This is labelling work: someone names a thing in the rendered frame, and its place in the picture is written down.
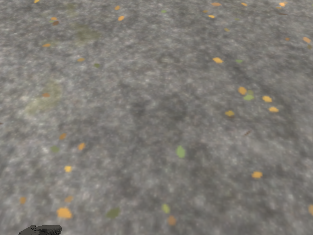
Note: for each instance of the left robot hand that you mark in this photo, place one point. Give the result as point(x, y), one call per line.
point(42, 230)

